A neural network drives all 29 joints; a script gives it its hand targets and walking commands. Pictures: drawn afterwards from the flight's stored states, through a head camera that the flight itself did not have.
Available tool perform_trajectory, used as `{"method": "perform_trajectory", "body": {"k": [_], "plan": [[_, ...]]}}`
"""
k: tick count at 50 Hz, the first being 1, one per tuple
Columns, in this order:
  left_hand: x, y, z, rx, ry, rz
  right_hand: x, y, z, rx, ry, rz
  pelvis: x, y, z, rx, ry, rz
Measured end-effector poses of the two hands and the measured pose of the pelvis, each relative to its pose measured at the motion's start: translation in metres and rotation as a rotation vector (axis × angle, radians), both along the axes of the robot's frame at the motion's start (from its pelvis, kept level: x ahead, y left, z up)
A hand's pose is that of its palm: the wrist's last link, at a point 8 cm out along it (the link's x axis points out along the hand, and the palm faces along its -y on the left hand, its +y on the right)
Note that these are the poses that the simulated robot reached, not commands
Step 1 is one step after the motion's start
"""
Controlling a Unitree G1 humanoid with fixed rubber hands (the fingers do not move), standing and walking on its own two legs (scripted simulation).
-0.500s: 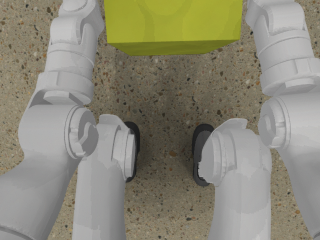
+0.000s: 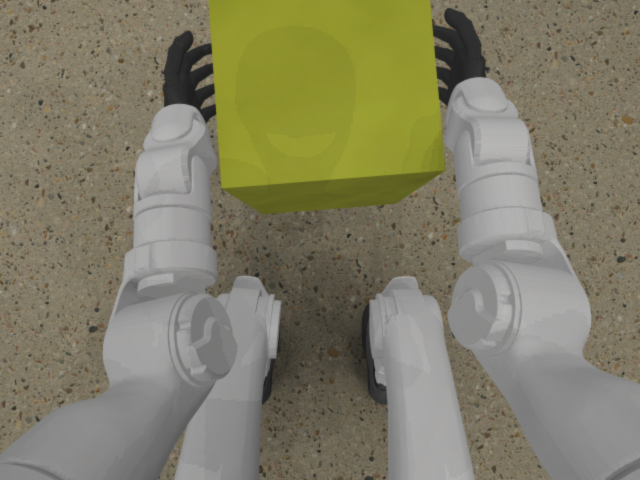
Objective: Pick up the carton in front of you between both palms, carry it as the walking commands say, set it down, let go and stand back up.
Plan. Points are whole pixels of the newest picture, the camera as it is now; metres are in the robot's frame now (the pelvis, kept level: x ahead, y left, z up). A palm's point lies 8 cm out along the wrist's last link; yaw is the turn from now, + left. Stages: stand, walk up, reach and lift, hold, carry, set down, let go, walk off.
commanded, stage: reach and lift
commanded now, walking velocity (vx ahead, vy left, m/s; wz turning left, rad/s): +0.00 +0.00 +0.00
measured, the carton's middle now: (324, 119) +0.52 -0.01 -0.13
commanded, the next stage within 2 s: none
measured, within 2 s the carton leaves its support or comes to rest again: neither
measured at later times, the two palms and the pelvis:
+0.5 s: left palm (106, 70) +0.46 +0.14 +0.10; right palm (551, 54) +0.47 -0.16 +0.09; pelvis +0.04 +0.00 +0.13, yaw -1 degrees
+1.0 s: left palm out of the picture +0.42 +0.14 +0.25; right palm out of the picture +0.42 -0.16 +0.24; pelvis +0.09 +0.00 +0.26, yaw -2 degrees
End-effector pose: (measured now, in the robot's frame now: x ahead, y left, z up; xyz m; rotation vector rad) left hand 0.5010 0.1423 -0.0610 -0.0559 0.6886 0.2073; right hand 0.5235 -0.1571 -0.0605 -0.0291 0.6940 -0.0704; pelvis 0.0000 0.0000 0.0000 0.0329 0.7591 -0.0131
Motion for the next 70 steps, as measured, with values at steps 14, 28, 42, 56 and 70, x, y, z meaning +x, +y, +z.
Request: {"method": "perform_trajectory", "body": {"k": [14,28,42,56,70], "plan": [[-0.015,-0.007,0.082,0.001,-0.008,-0.03,-0.027,-0.007,0.078,0.026,-0.007,-0.049,0.024,0.002,0.063,-0.007,-0.046,-0.011],[-0.042,-0.001,0.176,-0.004,-0.004,-0.04,-0.058,-0.001,0.172,0.025,-0.003,-0.063,0.046,-0.001,0.143,-0.018,-0.181,-0.007],[-0.066,0.0,0.26,-0.002,-0.002,-0.069,-0.089,0.0,0.257,0.027,-0.002,-0.09,0.071,0.002,0.219,-0.029,-0.364,-0.013],[-0.089,0.002,0.342,0.006,-0.02,-0.096,-0.118,0.002,0.34,0.02,-0.021,-0.104,0.098,0.005,0.28,-0.04,-0.611,-0.015],[-0.106,0.004,0.385,0.029,-0.009,-0.133,-0.139,0.003,0.384,-0.003,-0.011,-0.098,0.094,0.007,0.298,-0.047,-0.816,-0.018]]}}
